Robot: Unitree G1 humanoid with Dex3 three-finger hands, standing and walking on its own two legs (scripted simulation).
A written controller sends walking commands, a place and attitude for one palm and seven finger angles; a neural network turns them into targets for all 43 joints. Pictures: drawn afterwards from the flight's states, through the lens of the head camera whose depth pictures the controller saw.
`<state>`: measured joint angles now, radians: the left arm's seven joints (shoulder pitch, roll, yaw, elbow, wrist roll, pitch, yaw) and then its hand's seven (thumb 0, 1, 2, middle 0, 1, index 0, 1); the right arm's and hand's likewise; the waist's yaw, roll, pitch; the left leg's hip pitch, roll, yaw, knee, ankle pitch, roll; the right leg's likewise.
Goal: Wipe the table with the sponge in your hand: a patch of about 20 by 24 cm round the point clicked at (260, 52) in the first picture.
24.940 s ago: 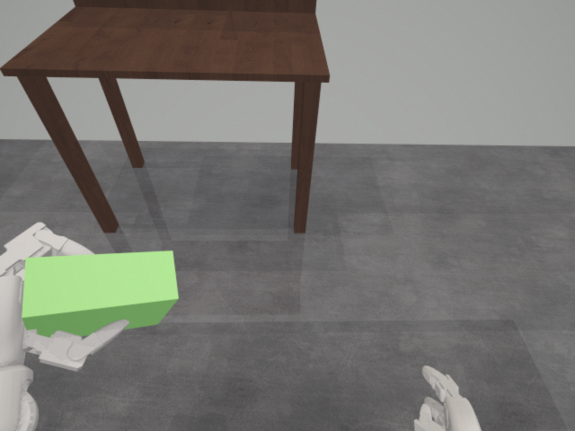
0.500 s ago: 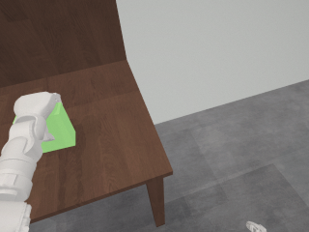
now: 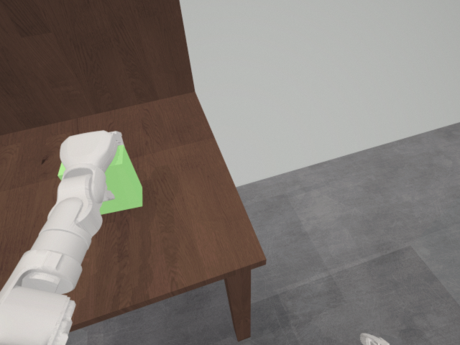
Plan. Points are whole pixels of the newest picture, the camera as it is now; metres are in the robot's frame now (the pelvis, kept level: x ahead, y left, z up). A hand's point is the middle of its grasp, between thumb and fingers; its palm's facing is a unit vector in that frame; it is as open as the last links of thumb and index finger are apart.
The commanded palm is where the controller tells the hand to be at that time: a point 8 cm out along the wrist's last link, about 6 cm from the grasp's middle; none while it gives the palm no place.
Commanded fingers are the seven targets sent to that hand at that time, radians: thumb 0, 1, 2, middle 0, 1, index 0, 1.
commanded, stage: slide across to the middle lane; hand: left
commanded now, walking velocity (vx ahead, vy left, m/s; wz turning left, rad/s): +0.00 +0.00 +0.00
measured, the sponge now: (109, 189) +0.39 +0.28 +0.04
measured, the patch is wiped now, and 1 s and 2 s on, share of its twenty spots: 0.50 0.75 0.75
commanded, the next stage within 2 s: wipe back along the middle lane in 0.26 s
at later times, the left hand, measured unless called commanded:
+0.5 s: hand (126, 166) +0.41 +0.23 +0.09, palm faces -0.02 -0.01 -1.00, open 9.8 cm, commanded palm +0.37 +0.22 +0.14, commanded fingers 0.00 0.10 1.30 -1.20 -1.60 -1.20 -1.60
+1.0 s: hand (126, 184) +0.36 +0.22 +0.09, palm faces +0.04 -0.04 -1.00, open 9.8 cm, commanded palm +0.32 +0.21 +0.12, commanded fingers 0.00 0.10 1.30 -1.20 -1.60 -1.20 -1.60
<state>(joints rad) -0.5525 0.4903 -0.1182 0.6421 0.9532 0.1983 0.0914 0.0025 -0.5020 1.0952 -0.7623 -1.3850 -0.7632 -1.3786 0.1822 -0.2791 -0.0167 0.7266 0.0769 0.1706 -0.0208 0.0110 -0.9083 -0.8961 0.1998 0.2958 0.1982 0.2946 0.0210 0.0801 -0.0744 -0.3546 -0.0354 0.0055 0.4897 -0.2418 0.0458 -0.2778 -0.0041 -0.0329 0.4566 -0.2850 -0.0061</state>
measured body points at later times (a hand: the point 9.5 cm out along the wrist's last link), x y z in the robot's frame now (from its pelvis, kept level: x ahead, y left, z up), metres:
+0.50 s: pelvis +0.02 -0.02 +0.00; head +0.03 -0.05 +0.45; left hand +0.40 +0.23 +0.15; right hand +0.18 -0.27 -0.13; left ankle +0.00 +0.09 -0.74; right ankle -0.04 -0.12 -0.74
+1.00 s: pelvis +0.02 -0.02 +0.00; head +0.02 -0.06 +0.45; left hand +0.36 +0.21 +0.14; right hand +0.21 -0.26 -0.11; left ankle +0.00 +0.09 -0.74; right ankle -0.04 -0.12 -0.74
